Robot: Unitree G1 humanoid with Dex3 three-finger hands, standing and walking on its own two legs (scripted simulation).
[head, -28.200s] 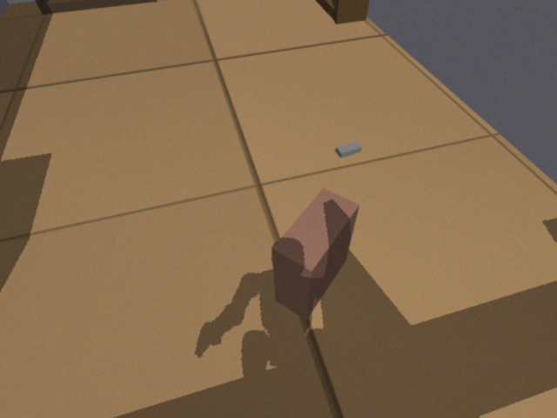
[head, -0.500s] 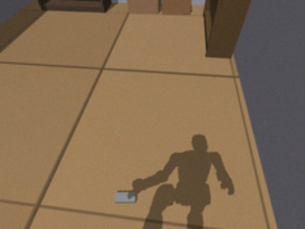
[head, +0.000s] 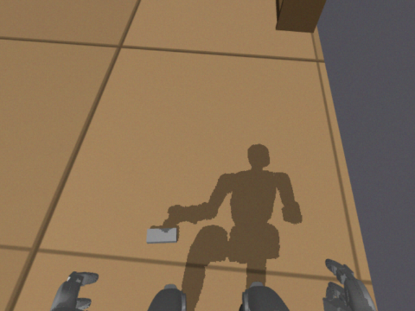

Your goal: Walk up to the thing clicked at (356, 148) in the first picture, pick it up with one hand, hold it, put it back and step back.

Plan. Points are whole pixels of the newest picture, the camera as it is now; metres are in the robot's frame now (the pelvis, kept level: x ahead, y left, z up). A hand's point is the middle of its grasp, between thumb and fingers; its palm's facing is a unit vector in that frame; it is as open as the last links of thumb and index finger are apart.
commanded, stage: rise first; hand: left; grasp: from above
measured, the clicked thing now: (162, 235) +0.42 +0.21 -0.70
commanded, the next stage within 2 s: none
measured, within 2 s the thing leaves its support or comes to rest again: neither
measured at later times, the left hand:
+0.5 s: hand (101, 309) +0.14 +0.27 -0.25, palm faces -0.34 -0.75 -0.57, open 14.2 cm
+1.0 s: hand (126, 259) +0.29 +0.28 -0.44, palm faces -0.47 -0.27 -0.84, open 13.9 cm
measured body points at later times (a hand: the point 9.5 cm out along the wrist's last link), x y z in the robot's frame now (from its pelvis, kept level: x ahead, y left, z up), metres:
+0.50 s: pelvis -0.02 +0.00 -0.10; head +0.12 +0.02 +0.32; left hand +0.16 +0.31 -0.21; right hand +0.19 -0.25 -0.19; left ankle +0.01 +0.13 -0.68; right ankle +0.01 -0.14 -0.68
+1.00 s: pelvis -0.09 -0.01 -0.30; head +0.12 +0.01 +0.10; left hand +0.31 +0.29 -0.39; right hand +0.03 -0.28 -0.43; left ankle +0.01 +0.13 -0.68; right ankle +0.01 -0.14 -0.68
